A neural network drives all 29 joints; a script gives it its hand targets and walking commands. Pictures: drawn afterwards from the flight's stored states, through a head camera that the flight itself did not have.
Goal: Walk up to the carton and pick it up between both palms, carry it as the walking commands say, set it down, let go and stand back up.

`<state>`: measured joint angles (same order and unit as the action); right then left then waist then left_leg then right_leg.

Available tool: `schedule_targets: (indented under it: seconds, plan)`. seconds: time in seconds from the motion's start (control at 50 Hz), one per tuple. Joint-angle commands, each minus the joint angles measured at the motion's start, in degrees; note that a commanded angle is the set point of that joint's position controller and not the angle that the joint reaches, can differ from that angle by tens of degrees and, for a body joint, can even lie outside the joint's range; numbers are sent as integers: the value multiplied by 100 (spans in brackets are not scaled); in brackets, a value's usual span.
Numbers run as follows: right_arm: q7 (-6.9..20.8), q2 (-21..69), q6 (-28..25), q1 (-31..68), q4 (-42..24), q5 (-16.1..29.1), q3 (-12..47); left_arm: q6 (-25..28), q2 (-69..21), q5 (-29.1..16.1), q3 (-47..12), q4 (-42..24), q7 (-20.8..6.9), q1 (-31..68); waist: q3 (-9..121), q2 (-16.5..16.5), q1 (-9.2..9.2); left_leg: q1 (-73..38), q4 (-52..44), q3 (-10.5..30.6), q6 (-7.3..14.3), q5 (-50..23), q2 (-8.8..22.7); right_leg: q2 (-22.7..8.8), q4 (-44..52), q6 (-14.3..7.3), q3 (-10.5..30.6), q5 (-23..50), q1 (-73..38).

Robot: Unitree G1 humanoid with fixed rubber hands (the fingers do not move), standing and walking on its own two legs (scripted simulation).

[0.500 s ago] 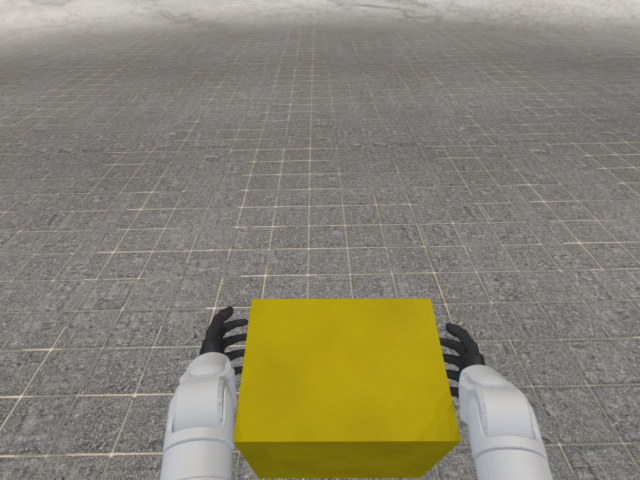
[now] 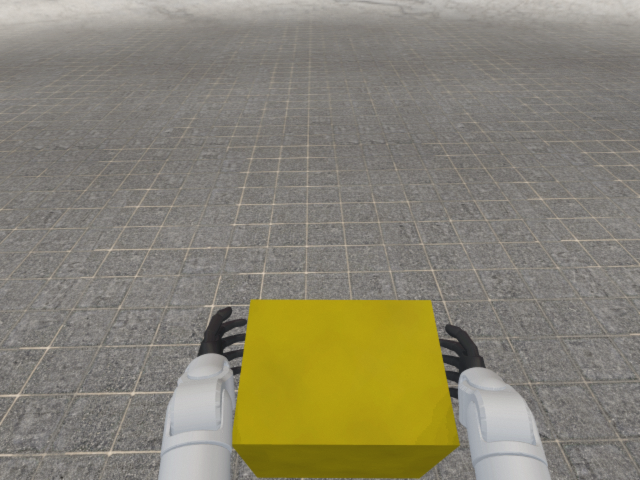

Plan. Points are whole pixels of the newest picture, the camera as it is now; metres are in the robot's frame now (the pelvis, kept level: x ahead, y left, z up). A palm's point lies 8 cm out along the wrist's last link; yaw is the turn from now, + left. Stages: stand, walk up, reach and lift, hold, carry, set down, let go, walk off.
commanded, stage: hold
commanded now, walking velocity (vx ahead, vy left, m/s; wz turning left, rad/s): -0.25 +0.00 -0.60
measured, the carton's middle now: (339, 393) +0.29 +0.01 -0.04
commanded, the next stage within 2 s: carry in 0.02 s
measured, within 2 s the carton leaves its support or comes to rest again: neither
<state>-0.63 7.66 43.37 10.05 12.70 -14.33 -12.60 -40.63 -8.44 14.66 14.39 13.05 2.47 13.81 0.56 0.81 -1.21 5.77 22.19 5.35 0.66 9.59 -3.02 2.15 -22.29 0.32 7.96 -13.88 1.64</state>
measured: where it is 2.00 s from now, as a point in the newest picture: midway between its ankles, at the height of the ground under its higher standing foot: outside the picture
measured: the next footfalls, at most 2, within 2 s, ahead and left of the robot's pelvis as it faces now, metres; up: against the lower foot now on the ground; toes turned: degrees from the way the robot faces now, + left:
left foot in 0.88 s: -0.08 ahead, +0.11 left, +0.00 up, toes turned +6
left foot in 1.80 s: -0.27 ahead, +0.03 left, +0.00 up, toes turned -10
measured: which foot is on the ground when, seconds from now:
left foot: down 0.00-0.68, up 0.70-0.86, down 0.88-1.00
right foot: down 0.00-1.00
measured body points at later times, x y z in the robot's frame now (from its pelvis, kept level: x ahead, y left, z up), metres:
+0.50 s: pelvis -0.08 -0.01 -0.03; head -0.09 +0.00 +0.42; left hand +0.18 +0.16 +0.05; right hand +0.17 -0.17 +0.05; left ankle -0.02 +0.10 -0.75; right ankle -0.02 -0.13 -0.73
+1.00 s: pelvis -0.17 -0.01 -0.02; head -0.23 +0.00 +0.43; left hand +0.08 +0.16 +0.08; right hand +0.07 -0.17 +0.08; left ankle -0.12 +0.10 -0.74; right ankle -0.07 -0.11 -0.74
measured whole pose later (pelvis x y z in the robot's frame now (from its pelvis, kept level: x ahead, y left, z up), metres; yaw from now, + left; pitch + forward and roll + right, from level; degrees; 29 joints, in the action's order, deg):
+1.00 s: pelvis -0.17 -0.01 -0.02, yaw +1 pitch +2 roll +0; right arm -7.9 7.3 73.5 1.6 -24.0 -4.7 -5.5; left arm -70.7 -7.3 5.5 7.0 -21.1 9.7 5.1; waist 10.6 2.3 0.9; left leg 22.5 32.5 -4.5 0.5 11.7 1.9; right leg -2.1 -32.0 -1.5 -6.8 -11.6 25.8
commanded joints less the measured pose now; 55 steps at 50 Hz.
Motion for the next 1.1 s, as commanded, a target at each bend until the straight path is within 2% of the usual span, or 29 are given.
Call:
schedule_targets:
  seconds: [0.0, 0.04, 0.08, 0.12, 0.16, 0.2, 0.22, 0.24, 0.28, 0.32, 0.36, 0.4, 0.42, 0.44, 0.46, 0.5, 0.52, 0.6, 0.62, 0.66, 0.68, 0.72, 0.76, 0.82, 0.86, 0.92, 0.96, 1.02, 1.08]
  plan:
    - [1592, 4911, -419, 4459, -1223, 1788, 3798, -144, -5329, -1556, -3852, -158, -1837, 2995, 1306, -579, 67, 404, -108, 812, 111, -1065, 1350, -390, -896, -185, -482, -523, 1148]
    - [1558, 5074, -312, 4237, -1720, 2037, 4082, -215, -5551, -1832, -4080, -674, -1804, 2868, 1925, -820, 44, 399, -31, 1174, 377, -2495, 1632, -222, -1120, -147, -641, -616, 966]
    - [1475, 5207, -111, 4101, -2005, 2114, 4137, -440, -5726, -2178, -4500, -1011, -1721, 2871, 2450, -1036, -3, 401, 432, 644, 391, -3411, 1473, -351, -917, -137, -756, -316, 743]
    - [1368, 5210, 185, 3848, -2692, 2395, 4499, -689, -5696, -2369, -4646, -1449, -1633, 2360, 2584, -712, 30, 194, 857, 389, 343, -3708, 1340, -420, -646, -139, -743, 137, 906]
    - [1207, 5201, 528, 3845, -3487, 2741, 4893, -960, -5607, -2579, -4842, -2149, -1491, 2033, 2642, -120, 57, 615, 1446, 127, 220, -3850, 1235, -723, -991, -226, -443, 2297, 575]
    - [1020, 5216, 875, 3535, -3906, 2844, 5073, -1229, -5463, -2674, -4976, -2784, -1346, 1814, 2862, 196, 28, 1450, 2091, -184, 77, -2420, 998, -1209, -1236, -614, 49, 4317, 49]
    - [952, 5035, 1050, 3565, -4027, 2900, 5065, -1432, -5211, -2626, -4793, -2741, -1285, 1469, 2779, 721, -32, 2049, 2674, -418, -26, -965, 706, -1667, -1233, -956, 512, 5147, -23]
    - [873, 4956, 1223, 2992, -4229, 2945, 5151, -1580, -5054, -2588, -4755, -2970, -1179, 1029, 2827, 1175, -66, 2610, 3198, -550, -61, 1524, 435, -2152, -995, -1378, 1132, 5591, -237]
    - [737, 4698, 1511, 2646, -4176, 2933, 5090, -1895, -4740, -2586, -4836, -3327, -1027, 1136, 2397, 945, -45, 2964, 4173, -321, -46, 2128, 638, -2392, -715, -1703, 1325, 4493, 625]
    - [637, 4758, 1697, 2590, -4509, 3031, 5171, -2098, -4808, -2672, -4922, -3736, -889, 1194, 2199, 466, -4, 2631, 3301, -533, 58, 1593, 691, -2024, -692, -1354, 732, 3001, 1212]
    - [562, 5006, 1814, 2724, -5139, 3214, 5302, -2168, -5070, -2961, -5167, -4519, -764, 1525, 2401, 983, -15, 1936, 2191, -826, 35, 1365, 502, -1566, -578, -1075, 400, 1924, 1507]
    - [475, 4858, 1960, 2570, -5345, 3249, 5198, -2335, -4935, -2909, -5016, -4525, -657, 1252, 2430, 842, 81, 1136, 569, -943, 79, 752, 488, -1271, -750, -827, 251, 1001, 1802]
    - [439, 4712, 1998, 2269, -5337, 3142, 4938, -2410, -4909, -2971, -5091, -4612, -595, 1194, 2824, 37, 76, 247, 130, -339, 175, 242, 967, -963, -1373, -523, -207, 415, 2205]
    - [392, 4415, 2040, 2266, -5440, 3142, 4881, -2476, -4834, -2923, -5039, -4587, -554, 924, 2638, -1345, 95, -81, -333, 1440, 660, -876, 2441, -272, -2218, -76, -796, -1191, 3333]
    - [363, 4264, 2088, 1954, -5289, 3074, 4714, -2573, -4643, -2868, -5030, -4532, -504, 879, 2732, -2058, 75, 292, -372, 1510, 1000, -1181, 2741, -278, -2887, 105, -973, -1846, 3040]
    - [317, 4266, 2213, 1888, -5237, 2970, 4605, -2669, -4570, -2966, -5065, -4691, -517, 1117, 2147, -1038, 79, 1358, -630, 986, 824, 90, 2301, -294, -2770, 89, -1064, -1439, 2447]
    - [309, 4430, 2281, 2207, -5240, 3042, 4646, -2701, -4671, -3008, -5030, -4709, -499, 1350, 2054, -956, 52, 1544, -603, 496, 664, 836, 2086, -259, -2278, 49, -1217, -1281, 2164]
    - [190, 4228, 2386, 1721, -5141, 2812, 4341, -2842, -4656, -3143, -5014, -4648, -485, 1138, 2320, -1152, 96, 1470, -204, -21, 269, 1440, 1512, -143, -457, 56, -1466, -591, 950]
    - [170, 4145, 2426, 1725, -5114, 2775, 4323, -2876, -4576, -3101, -4991, -4623, -469, 1134, 2139, -848, 75, 1704, -202, -15, 134, 1657, 1444, -300, -240, -21, -1237, -838, 885]
    - [154, 4089, 2570, 1930, -5092, 2720, 4337, -2917, -4545, -2986, -4773, -4330, -443, 1200, 1590, 697, 63, 2133, 902, -567, -120, 1348, 907, -1447, 598, -322, 310, -2221, 1661]
    - [128, 4212, 2587, 2232, -5160, 2767, 4429, -2938, -4651, -3016, -4697, -4351, -455, 1332, 1456, 868, 67, 2249, 1711, -821, -131, 1189, 687, -1933, 927, -545, 723, -2605, 1968]
    - [193, 4081, 2685, 2190, -4928, 2823, 4395, -3004, -4460, -2869, -4565, -4237, -419, 1132, 1363, 669, 83, 1996, 2960, -785, -118, 1234, 663, -2206, 1266, -834, 716, -2580, 2686]
    - [177, 4100, 2732, 2231, -4871, 2817, 4403, -3036, -4370, -2870, -4527, -4284, -421, 1248, 1400, 669, 66, 2444, 2907, -736, -129, 1281, 717, -2037, 983, -837, 333, -1755, 2127]
    - [221, 4154, 2767, 2480, -4669, 2915, 4389, -3044, -4523, -2781, -4399, -4006, -387, 1373, 1515, 441, 87, 2016, 1438, -917, -12, 1127, 704, -1701, 498, -766, -57, -1316, 1926]
    - [187, 4170, 2761, 2574, -4699, 2929, 4451, -3054, -4417, -2700, -4213, -3768, -394, 1130, 1534, 886, 117, 1322, 549, -1154, -36, 861, 502, -1344, 480, -535, -358, -1770, 2111]
    - [291, 4618, 2679, 2709, -4566, 3009, 4328, -3010, -4738, -2874, -4577, -4195, -421, 1839, 1601, -742, 155, 1888, -405, 253, 193, 2119, 1312, -914, -463, -105, -927, -1172, 1943]
    - [311, 4459, 2638, 2545, -4748, 2983, 4289, -2988, -4761, -2848, -4636, -4275, -405, 1683, 1578, -963, 107, 1981, -702, 362, 211, 2365, 1444, -641, -729, -116, -1002, -569, 1752]
    - [304, 4667, 2631, 2405, -4762, 3010, 4387, -2990, -4919, -2968, -4755, -4308, -451, 1546, 1862, -380, 23, 2097, -232, -218, 130, 1818, 1091, -707, -463, -225, -963, -359, 1212]
    - [311, 4458, 2612, 2315, -4911, 2905, 4298, -3003, -4827, -3024, -4820, -4322, -488, 1510, 1815, -325, 87, 1707, -52, -153, 194, 1809, 958, -920, -24, -205, -665, -1156, 1810]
